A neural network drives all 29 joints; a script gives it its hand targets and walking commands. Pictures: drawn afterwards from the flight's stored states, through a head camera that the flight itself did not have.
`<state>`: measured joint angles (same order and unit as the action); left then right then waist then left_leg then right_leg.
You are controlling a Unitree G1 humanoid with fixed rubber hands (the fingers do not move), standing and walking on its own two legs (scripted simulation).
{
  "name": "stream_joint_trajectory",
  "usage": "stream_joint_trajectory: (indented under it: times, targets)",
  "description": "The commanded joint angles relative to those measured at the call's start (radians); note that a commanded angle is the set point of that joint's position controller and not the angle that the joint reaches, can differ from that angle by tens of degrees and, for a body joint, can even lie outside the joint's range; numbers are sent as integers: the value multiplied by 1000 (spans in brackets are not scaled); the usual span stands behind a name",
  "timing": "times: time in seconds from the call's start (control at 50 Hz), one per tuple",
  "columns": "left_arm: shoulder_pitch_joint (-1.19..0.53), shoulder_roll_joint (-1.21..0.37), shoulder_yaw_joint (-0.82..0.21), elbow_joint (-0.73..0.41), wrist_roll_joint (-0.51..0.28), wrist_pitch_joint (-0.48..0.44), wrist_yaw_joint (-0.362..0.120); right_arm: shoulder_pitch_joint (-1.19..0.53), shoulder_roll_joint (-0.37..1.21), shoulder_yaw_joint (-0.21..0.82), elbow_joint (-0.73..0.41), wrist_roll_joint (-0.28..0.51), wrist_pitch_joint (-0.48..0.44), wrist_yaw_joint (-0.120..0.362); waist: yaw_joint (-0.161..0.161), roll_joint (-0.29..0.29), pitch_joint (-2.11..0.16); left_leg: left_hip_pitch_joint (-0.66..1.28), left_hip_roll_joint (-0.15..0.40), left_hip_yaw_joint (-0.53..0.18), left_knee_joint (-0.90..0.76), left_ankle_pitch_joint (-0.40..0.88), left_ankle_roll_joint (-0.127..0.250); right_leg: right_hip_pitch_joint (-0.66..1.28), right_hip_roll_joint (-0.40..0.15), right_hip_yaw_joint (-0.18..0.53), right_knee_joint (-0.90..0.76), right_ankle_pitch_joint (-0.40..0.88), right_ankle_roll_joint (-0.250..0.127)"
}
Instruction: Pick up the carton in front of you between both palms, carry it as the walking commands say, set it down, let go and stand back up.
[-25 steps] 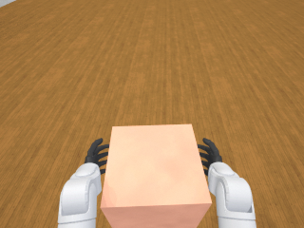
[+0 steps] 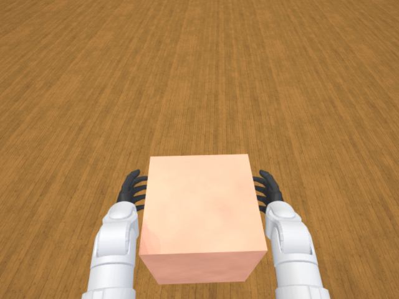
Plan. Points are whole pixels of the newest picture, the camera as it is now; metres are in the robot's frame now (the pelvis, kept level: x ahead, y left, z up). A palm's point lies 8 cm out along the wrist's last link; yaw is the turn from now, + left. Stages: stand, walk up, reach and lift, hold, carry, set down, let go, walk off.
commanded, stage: carry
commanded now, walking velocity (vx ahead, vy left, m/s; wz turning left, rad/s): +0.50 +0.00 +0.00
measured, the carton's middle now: (200, 223) +0.29 +0.00 -0.05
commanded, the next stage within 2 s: none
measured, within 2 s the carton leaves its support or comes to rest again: neither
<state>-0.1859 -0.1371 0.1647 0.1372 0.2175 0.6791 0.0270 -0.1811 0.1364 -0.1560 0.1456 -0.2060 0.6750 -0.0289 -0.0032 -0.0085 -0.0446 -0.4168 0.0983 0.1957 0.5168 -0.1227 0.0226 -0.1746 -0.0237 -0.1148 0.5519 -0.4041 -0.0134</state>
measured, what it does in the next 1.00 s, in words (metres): walks ahead: right foot, then left foot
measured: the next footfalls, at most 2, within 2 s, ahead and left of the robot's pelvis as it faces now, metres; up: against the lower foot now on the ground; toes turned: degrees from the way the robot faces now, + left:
right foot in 0.50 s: +0.27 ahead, -0.12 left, +0.00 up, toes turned -11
left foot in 0.84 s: +0.47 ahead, +0.10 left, +0.00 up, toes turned -16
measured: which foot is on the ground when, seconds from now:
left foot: down 0.00-0.50, up 0.52-0.82, down 0.84-1.00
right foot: down 0.00-0.20, up 0.22-0.48, down 0.50-0.88, up 0.90-1.00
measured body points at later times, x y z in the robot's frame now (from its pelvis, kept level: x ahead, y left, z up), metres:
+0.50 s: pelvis +0.17 -0.01 +0.01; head +0.17 -0.02 +0.46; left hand +0.47 +0.14 +0.05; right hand +0.46 -0.17 +0.04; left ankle +0.09 +0.12 -0.73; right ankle +0.22 -0.12 -0.73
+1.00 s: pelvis +0.38 +0.00 +0.01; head +0.41 +0.01 +0.46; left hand +0.68 +0.16 +0.03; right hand +0.68 -0.15 +0.03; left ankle +0.44 +0.08 -0.73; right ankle +0.31 -0.12 -0.72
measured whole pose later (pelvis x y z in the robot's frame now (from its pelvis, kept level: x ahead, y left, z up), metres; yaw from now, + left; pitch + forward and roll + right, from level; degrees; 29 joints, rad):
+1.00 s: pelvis +0.38 +0.00 +0.01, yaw +0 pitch +3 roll +0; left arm -0.16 -0.13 0.14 0.01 0.21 0.75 0.03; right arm -0.16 0.13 -0.12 0.03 -0.20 0.74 -0.04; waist 0.00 -0.04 -0.01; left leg -0.34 0.02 0.23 0.42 -0.14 0.07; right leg -0.20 -0.07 -0.09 0.53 -0.46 0.03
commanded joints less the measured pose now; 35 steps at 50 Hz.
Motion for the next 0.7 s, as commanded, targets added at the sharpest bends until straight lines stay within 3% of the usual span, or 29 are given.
stream_joint_trajectory:
  times: [0.0,0.02,0.06,0.1,0.14,0.16,0.18,0.2,0.22,0.24,0.26,0.28,0.32,0.4,0.46,0.48,0.5,0.52,0.54,0.56,0.6,0.64,0.68]
  targets:
    - [-453,-836,-608,-111,-242,-6,-210,-481,862,603,-134,246,-7,207,16,-66,-200,145,27,-40,-29,-307,-30,-41,-170,205,-323,-269,-75]
    - [-457,-832,-599,-115,-240,4,-209,-491,856,599,-142,244,2,206,20,-108,-125,70,-8,10,40,-279,-42,-31,-220,277,-398,-320,-100]
    - [-452,-822,-576,-96,-225,12,-208,-492,835,577,-127,233,10,205,19,-127,-68,-17,-13,5,95,-219,-38,29,-260,286,-398,-172,-130]
    - [-444,-816,-567,-89,-217,16,-204,-466,825,562,-105,225,13,205,9,-118,-99,-1,-30,25,16,-200,-29,119,-235,204,-298,99,-121]
    - [-415,-816,-562,-73,-210,21,-204,-444,832,545,-81,223,14,206,0,-55,-187,271,-41,22,-79,-145,-7,29,-157,67,-139,283,-59]
    - [-426,-821,-564,-75,-209,24,-206,-422,837,533,-62,217,14,206,-14,66,-228,427,53,-141,-152,-165,42,-94,-97,-19,36,330,-8]
    - [-444,-830,-562,-84,-207,26,-210,-387,837,514,-46,204,16,209,-31,234,-281,576,215,-427,-241,-104,144,-274,-36,-55,258,149,26]
    - [-446,-834,-576,-95,-217,27,-215,-365,843,517,-46,203,17,208,-38,304,-260,650,308,-578,-301,-6,222,-451,-1,-11,365,-152,19]
    - [-446,-843,-591,-96,-226,23,-218,-384,848,531,-70,211,16,208,-31,200,-254,641,346,-575,-298,40,249,-503,-43,64,435,-187,5]
    - [-435,-852,-598,-100,-236,17,-221,-407,861,556,-98,225,14,207,-29,120,-271,631,343,-538,-303,1,232,-509,-71,91,423,-181,-7]
    - [-434,-861,-608,-113,-249,12,-222,-437,873,588,-131,241,11,207,-25,74,-266,587,325,-468,-327,-62,192,-480,-90,91,347,-156,-13]
    - [-436,-871,-620,-132,-260,7,-223,-466,883,619,-169,255,8,207,-25,66,-257,539,294,-393,-357,-113,159,-435,-88,69,256,-112,-11]
    - [-434,-868,-641,-175,-271,9,-217,-498,879,664,-225,277,8,205,-22,102,-258,466,236,-268,-383,-158,132,-324,-57,15,127,9,-1]
    - [-365,-814,-608,-167,-240,29,-203,-408,823,636,-205,249,27,200,-18,156,-245,390,194,-141,-373,-181,92,-179,-32,-64,-59,185,14]
    - [-339,-792,-561,-108,-212,29,-203,-380,794,591,-168,214,35,195,-3,99,-237,259,127,-47,-214,-298,44,54,-21,-124,-171,217,18]
    - [-348,-788,-548,-89,-207,28,-205,-372,789,580,-149,206,38,192,2,54,-240,164,94,-7,-86,-326,23,173,-59,-76,-186,161,3]
    - [-340,-776,-523,-65,-197,27,-205,-386,793,573,-140,201,43,193,22,-150,-221,-11,5,53,147,-324,-33,246,-246,239,-329,-35,-64]
    - [-334,-777,-497,-40,-189,21,-205,-408,785,566,-127,198,45,196,38,-314,-199,-220,-52,-3,340,-436,-42,338,-401,544,-404,-88,-183]
    - [-350,-788,-502,-43,-195,12,-206,-420,794,571,-113,203,39,198,33,-236,-158,-320,-19,-96,468,-482,-24,354,-444,554,-379,139,-228]
    - [-352,-811,-515,-51,-210,4,-209,-420,808,569,-108,207,24,201,29,-146,-176,-342,5,-140,525,-460,-11,364,-421,469,-325,417,-225]
    - [-385,-849,-558,-83,-237,-23,-216,-404,844,581,-105,219,-11,203,23,-60,-253,-314,22,-140,441,-356,-7,401,-369,294,-294,682,-164]
    - [-426,-871,-606,-121,-266,-44,-223,-402,872,610,-133,224,-37,198,18,-92,-284,-236,-18,-92,332,-257,-19,386,-311,162,-274,820,-116]
    - [-436,-883,-649,-162,-290,-49,-227,-406,888,650,-184,242,-44,191,14,-130,-297,-160,-43,-64,226,-169,-26,352,-267,49,-247,898,-96]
